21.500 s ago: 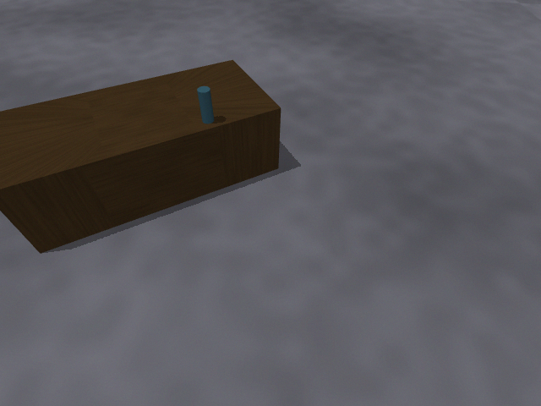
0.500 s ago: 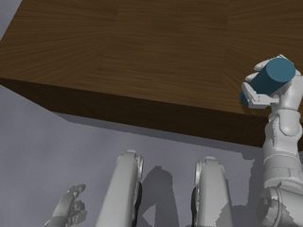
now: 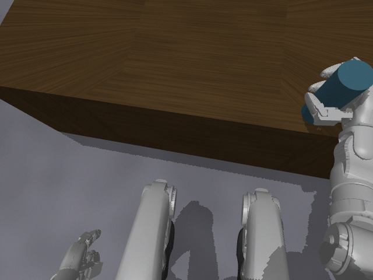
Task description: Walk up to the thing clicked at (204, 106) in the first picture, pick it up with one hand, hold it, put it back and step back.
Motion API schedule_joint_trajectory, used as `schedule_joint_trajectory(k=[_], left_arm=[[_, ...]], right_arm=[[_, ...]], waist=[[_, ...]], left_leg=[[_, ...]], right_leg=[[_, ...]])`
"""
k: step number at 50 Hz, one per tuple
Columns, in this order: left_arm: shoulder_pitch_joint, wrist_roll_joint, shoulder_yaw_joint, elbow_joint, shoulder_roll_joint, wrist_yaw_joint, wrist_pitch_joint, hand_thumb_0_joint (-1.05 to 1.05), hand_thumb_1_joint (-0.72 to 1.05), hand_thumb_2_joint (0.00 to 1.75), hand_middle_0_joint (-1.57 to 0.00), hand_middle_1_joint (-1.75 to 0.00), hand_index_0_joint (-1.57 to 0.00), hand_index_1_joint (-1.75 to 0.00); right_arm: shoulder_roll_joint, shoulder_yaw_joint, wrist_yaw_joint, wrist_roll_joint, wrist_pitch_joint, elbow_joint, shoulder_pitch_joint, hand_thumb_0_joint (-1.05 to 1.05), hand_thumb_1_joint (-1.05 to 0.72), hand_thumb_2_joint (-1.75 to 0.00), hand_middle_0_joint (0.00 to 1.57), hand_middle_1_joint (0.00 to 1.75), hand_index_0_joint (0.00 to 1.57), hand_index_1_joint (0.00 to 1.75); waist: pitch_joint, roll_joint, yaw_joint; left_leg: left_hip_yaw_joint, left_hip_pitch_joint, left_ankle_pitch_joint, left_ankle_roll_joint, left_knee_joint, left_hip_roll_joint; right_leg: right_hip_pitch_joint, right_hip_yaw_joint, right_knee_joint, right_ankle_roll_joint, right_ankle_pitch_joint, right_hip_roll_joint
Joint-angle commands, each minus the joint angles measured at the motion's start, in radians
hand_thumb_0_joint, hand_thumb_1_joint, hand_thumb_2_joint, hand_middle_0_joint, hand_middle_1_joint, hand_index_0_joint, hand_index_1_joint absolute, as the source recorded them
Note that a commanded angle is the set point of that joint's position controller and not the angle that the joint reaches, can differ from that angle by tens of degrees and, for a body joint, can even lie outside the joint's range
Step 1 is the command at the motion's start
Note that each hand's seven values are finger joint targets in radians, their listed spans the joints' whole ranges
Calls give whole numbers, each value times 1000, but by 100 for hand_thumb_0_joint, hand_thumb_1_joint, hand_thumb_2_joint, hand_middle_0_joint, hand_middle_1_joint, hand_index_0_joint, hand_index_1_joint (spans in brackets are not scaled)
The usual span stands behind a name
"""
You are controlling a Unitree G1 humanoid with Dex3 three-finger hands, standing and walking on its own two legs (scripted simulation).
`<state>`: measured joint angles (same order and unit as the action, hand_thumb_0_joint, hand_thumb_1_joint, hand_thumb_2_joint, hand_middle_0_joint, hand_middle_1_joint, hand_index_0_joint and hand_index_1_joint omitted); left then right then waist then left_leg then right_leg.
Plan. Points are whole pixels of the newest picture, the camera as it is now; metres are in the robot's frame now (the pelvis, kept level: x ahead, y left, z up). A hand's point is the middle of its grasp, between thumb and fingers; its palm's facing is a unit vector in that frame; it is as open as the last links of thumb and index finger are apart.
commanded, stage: loosen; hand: right
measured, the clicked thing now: (331, 97) +0.48 -0.23 +0.01
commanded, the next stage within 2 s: open in 0.04 s
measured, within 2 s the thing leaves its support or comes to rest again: neither
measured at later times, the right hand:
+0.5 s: hand (329, 93) +0.48 -0.22 +0.02, palm faces +0.16 +0.99 -0.02, open 11.5 cm
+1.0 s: hand out of the picture +0.50 -0.29 +0.11, palm faces +0.24 +0.97 -0.06, open 16.3 cm
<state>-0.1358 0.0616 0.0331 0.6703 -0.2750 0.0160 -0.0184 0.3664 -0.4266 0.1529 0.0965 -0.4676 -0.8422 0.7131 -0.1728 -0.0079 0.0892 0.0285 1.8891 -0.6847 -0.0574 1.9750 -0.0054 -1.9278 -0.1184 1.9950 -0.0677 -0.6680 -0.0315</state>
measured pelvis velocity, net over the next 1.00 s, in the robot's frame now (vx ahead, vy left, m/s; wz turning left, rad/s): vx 0.00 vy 0.00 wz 0.01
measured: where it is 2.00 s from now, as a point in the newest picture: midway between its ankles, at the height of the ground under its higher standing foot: (202, 266)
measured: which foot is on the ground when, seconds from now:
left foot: down 0.00-1.00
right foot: down 0.00-1.00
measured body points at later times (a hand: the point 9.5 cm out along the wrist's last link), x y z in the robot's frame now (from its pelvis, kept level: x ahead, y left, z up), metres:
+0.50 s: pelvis +0.00 +0.00 +0.00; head +0.19 -0.02 +0.41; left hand +0.10 +0.29 -0.13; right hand +0.47 -0.27 +0.02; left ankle +0.08 +0.14 -0.42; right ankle +0.08 -0.15 -0.42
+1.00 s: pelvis +0.00 +0.00 +0.05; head +0.18 -0.02 +0.46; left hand +0.10 +0.28 -0.07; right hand +0.48 -0.34 +0.12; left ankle +0.08 +0.14 -0.42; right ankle +0.08 -0.15 -0.42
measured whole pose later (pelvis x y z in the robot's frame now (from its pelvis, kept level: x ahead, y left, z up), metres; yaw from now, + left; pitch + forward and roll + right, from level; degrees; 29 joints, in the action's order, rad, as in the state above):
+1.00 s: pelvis +0.00 +0.00 +0.05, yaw +1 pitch +32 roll +4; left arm -0.18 0.00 0.01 0.67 -0.28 -0.03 -0.03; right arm 0.56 -0.54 0.23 0.13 -0.31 -0.87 0.76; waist -0.18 -0.03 0.09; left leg 0.01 1.72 -0.65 -0.05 1.79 0.00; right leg -1.76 -0.12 1.83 -0.06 -0.64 -0.05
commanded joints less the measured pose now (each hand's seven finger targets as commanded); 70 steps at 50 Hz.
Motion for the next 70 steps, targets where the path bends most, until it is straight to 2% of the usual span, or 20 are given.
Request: schedule_joint_trajectory(k=[1,8,9,14,22,30,36,42,49,50,52,53,54,55,57,60,62,64,67,70], left_arm=[[-135,-2,71,-61,-193,-19,16,0,96,85,-20,-30,-22,-28],[-147,-1,72,-50,-193,-23,19,0,94,86,-20,-30,-21,-28],[-151,1,74,-51,-193,-24,19,0,93,87,-19,-30,-21,-28],[-149,-5,70,-55,-191,-22,16,0,93,88,-19,-30,-21,-29],[-152,-9,74,-61,-198,-20,17,0,91,88,-20,-31,-21,-30],[-157,-2,72,-57,-192,-19,20,0,94,86,-20,-30,-21,-28],[-161,-9,70,-66,-212,-29,9,0,94,87,-20,-30,-20,-29],[-178,-35,72,-80,-225,-57,-3,0,92,87,-19,-29,-19,-29],[-172,-66,35,-62,-191,-63,18,0,90,87,-20,-30,-20,-29],[-191,-68,63,-51,-225,-67,20,0,91,87,-20,-30,-21,-29],[-195,-71,59,-41,-220,-60,25,0,89,87,-20,-29,-20,-29],[-203,-72,41,-80,-200,-52,-2,0,89,88,-20,-30,-20,-30],[-210,-82,42,-103,-191,-46,-16,0,88,89,-20,-31,-20,-30],[-220,-84,47,-107,-191,-41,-22,0,88,89,-20,-31,-20,-30],[-216,-84,34,-133,-198,-34,-40,0,88,89,-20,-30,-20,-30],[-236,-93,39,-154,-198,-36,-56,0,86,91,-20,-30,-19,-31],[-238,-94,30,-145,-183,-46,-65,0,90,90,-20,-30,-20,-30],[-261,-86,20,-102,-163,-54,-75,0,90,90,-20,-30,-20,-30],[-260,-77,20,-106,-180,-62,-77,0,90,90,-20,-30,-20,-30],[-263,-80,17,-116,-179,-65,-74,0,90,90,-20,-30,-20,-30]], right_arm=[[253,-42,3,23,-77,274,404,0,-6,-84,122,107,123,107],[240,-28,6,26,-59,238,396,0,19,-51,110,81,110,81],[254,-48,5,29,-62,255,387,0,26,-52,102,79,102,79],[236,-41,11,22,-37,183,329,0,27,-37,86,61,86,62],[234,-41,18,28,-30,231,344,0,34,-22,62,40,62,40],[247,-47,7,19,-38,201,349,0,30,-27,36,34,35,34],[373,-108,0,15,-23,282,420,0,25,-26,29,27,28,27],[509,-162,27,33,43,347,492,0,41,-13,15,13,14,13],[453,-147,117,60,123,115,297,0,50,-6,7,6,7,6],[488,-152,128,66,118,184,363,0,50,-6,7,5,7,5],[436,-119,156,68,125,105,314,0,43,-4,7,3,8,3],[606,-137,96,-97,212,-102,155,0,40,-9,4,6,6,6],[526,-108,47,-73,231,12,224,0,43,-8,5,6,6,6],[495,-67,29,-76,232,144,313,0,46,-8,5,6,6,6],[629,-137,-8,-117,269,81,254,0,52,-7,4,6,6,6],[746,-160,-77,-150,284,255,322,0,50,-7,4,6,6,6],[702,-123,-126,-156,309,199,237,0,51,-8,6,6,6,6],[651,-97,-176,-172,327,38,220,0,48,-10,6,7,6,7],[664,-91,-220,-186,324,13,253,0,43,-12,7,7,7,7],[532,-22,-231,-172,341,-90,158,0,50,-8,6,6,6,6]], waist=[[-668,-84,8],[-644,-102,19],[-663,-88,8],[-615,-60,15],[-616,-90,18],[-618,-109,15],[-683,-127,0],[-774,-124,1],[-550,-63,8],[-563,-84,15],[-506,-89,36],[-476,-64,-33],[-482,-54,2],[-525,-107,5],[-577,-130,-35],[-719,-212,-54],[-606,-220,-34],[-399,-163,5],[-376,-200,1],[-317,-189,11]], left_leg=[[-71,-358,178,89,-265,17],[-76,-338,184,92,-252,18],[-68,-367,216,87,-257,17],[-74,-361,179,87,-269,21],[-83,-335,213,92,-244,23],[-80,-329,199,93,-242,21],[-76,-384,182,90,-274,22],[-56,-542,209,79,-377,22],[-70,-563,206,80,-483,29],[-68,-558,209,83,-493,28],[-80,-544,218,85,-508,26],[-65,-633,233,81,-583,33],[-72,-661,248,79,-603,32],[-69,-674,277,82,-613,27],[-68,-770,326,78,-660,30],[-62,-907,429,71,-715,25],[-67,-926,432,70,-789,30],[-70,-911,420,69,-854,32],[-70,-967,416,71,-926,28],[-89,-1006,420,74,-992,29]], right_leg=[[434,94,-238,87,123,9],[425,88,-232,84,129,6],[424,95,-217,88,155,5],[385,91,-235,90,121,5],[416,79,-238,85,164,2],[413,86,-231,84,147,2],[470,90,-265,83,134,0],[555,96,-332,89,151,-3],[559,80,-437,94,163,-6],[603,74,-450,94,169,-9],[640,62,-480,92,184,-10],[713,79,-549,90,215,-15],[723,71,-568,90,221,-17],[812,69,-591,86,252,-17],[889,74,-638,81,314,-12],[1075,84,-694,73,444,-12],[1131,85,-765,74,440,-15],[1091,80,-815,78,406,-16],[1174,77,-901,72,389,-16],[1256,69,-986,61,404,-16]])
